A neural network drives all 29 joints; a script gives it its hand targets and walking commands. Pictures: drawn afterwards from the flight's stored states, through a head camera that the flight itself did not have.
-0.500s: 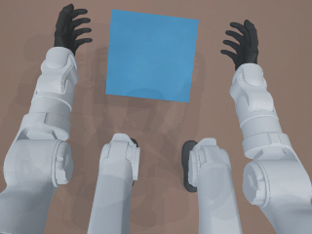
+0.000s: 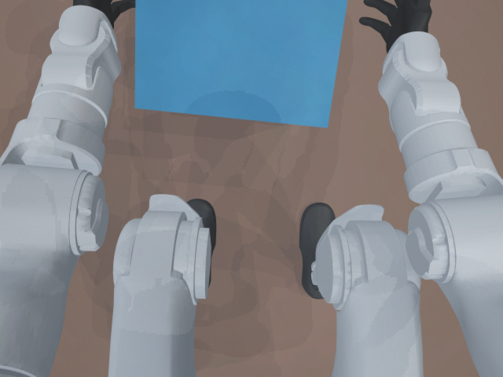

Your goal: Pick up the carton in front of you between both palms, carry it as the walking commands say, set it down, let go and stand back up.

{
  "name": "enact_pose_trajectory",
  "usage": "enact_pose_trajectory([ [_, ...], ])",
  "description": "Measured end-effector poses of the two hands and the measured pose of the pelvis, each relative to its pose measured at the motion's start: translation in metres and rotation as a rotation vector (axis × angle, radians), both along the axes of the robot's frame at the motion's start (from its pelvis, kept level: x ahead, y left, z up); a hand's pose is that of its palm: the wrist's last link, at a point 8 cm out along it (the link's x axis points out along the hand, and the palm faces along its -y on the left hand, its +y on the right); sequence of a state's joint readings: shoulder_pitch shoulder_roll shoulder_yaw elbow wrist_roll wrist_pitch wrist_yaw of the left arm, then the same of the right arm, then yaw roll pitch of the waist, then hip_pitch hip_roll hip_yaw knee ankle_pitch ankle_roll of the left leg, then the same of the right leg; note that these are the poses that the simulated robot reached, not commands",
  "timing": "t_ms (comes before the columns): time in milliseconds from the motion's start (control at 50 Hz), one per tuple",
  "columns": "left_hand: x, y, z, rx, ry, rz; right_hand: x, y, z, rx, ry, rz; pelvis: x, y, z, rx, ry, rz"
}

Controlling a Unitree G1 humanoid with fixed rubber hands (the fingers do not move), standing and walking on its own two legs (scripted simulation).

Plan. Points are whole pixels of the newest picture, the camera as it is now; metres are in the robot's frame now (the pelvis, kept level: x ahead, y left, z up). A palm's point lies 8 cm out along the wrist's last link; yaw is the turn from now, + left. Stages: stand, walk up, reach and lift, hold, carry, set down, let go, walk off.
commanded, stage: reach and lift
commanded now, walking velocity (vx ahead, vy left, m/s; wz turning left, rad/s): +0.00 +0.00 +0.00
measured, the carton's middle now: (240, 45) +0.51 +0.06 -0.25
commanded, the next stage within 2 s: none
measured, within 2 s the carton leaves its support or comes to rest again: leaves its support in 0.68 s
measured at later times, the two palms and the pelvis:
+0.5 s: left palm (116, 7) +0.52 +0.21 -0.18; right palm (375, 26) +0.53 -0.09 -0.17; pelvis -0.01 +0.00 +0.00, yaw +1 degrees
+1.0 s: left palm out of the picture +0.48 +0.22 -0.04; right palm (434, 5) +0.51 -0.08 -0.03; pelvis -0.01 -0.01 +0.04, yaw +3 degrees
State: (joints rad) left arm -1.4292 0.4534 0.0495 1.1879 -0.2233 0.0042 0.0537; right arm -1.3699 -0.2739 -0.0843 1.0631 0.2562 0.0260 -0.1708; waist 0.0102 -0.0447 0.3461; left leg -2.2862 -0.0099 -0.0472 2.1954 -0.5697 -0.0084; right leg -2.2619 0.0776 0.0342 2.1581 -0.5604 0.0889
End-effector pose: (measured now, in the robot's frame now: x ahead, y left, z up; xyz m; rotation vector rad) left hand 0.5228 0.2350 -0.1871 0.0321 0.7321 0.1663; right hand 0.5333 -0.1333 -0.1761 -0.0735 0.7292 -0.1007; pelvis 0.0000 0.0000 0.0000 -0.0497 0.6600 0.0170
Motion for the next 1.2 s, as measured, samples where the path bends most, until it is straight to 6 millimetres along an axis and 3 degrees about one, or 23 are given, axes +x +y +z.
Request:
enact_pose_trajectory([
  [100, 0.000, 0.008, 0.007, 0.013, -0.010, 0.015, 0.004, 0.021, -0.002, 0.025, 0.015, 0.034, 0.003, -0.001, -0.001, 0.006, 0.009, 0.002],
  [200, -0.006, 0.011, 0.011, 0.014, 0.000, 0.009, 0.006, 0.026, 0.004, 0.027, -0.006, 0.026, 0.003, -0.001, 0.000, 0.004, 0.014, 0.014],
  [320, -0.005, -0.008, 0.010, -0.010, 0.003, -0.034, 0.000, 0.021, 0.004, 0.022, 0.006, 0.018, -0.001, -0.002, 0.002, 0.002, 0.005, 0.015],
  [400, -0.002, -0.025, 0.009, -0.019, -0.007, -0.046, 0.000, 0.037, 0.005, 0.043, 0.001, 0.049, -0.005, -0.003, 0.003, 0.003, -0.004, 0.008],
  [620, 0.004, -0.027, 0.013, -0.002, 0.044, -0.053, 0.005, 0.038, 0.006, 0.044, 0.019, 0.000, -0.006, -0.005, -0.005, 0.019, -0.039, 0.003],
  [740, -0.001, -0.030, 0.021, -0.019, 0.033, -0.040, 0.007, 0.038, 0.023, 0.028, 0.006, -0.020, 0.001, -0.006, -0.007, 0.021, -0.012, 0.000],
  [800, -0.005, -0.030, 0.040, -0.032, -0.003, -0.022, 0.003, 0.038, 0.043, 0.057, -0.031, -0.047, 0.002, -0.007, -0.003, 0.018, -0.002, 0.010],
  [880, -0.015, -0.026, 0.082, -0.039, -0.046, 0.003, -0.007, 0.042, 0.081, 0.089, -0.073, -0.056, 0.000, -0.010, 0.008, 0.017, 0.008, 0.020],
  [1020, -0.041, -0.017, 0.157, -0.037, -0.039, 0.044, -0.024, 0.052, 0.151, 0.097, -0.066, -0.030, -0.007, -0.012, 0.044, 0.017, 0.029, 0.045],
  [1200, -0.053, -0.025, 0.216, -0.035, -0.026, 0.043, -0.034, 0.044, 0.213, 0.078, -0.055, -0.020, -0.010, -0.014, 0.093, 0.011, 0.056, 0.063],
])
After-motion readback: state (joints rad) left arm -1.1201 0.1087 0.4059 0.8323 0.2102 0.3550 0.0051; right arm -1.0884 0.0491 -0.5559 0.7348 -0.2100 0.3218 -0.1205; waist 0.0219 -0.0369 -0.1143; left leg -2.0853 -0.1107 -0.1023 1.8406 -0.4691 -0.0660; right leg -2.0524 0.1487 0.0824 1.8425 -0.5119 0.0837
